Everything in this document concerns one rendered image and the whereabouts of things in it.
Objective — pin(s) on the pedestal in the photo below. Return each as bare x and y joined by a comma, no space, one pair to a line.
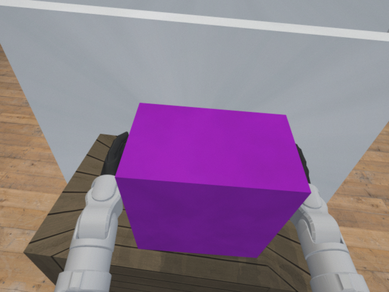
281,267

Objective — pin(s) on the robot left forearm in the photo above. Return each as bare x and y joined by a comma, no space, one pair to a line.
89,259

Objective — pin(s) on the right robot hand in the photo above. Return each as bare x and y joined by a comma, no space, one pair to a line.
303,161

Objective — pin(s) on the carton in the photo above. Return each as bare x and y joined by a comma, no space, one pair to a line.
209,181

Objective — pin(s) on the robot right forearm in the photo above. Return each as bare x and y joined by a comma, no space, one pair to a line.
329,262

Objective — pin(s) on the left robot hand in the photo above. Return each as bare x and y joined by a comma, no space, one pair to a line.
114,155

